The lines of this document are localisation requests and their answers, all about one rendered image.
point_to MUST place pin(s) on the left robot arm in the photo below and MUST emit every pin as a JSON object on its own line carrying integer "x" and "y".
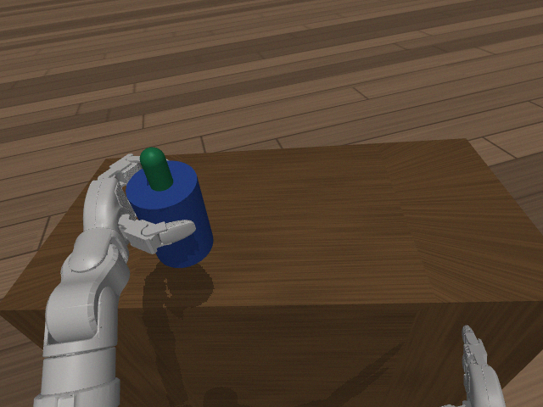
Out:
{"x": 82, "y": 324}

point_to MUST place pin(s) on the left robot hand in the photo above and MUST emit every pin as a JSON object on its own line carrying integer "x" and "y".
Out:
{"x": 106, "y": 206}

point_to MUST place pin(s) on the right robot hand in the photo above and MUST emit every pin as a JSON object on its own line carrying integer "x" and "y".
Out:
{"x": 480, "y": 380}

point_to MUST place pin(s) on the bottle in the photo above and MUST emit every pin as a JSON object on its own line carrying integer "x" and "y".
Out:
{"x": 169, "y": 191}

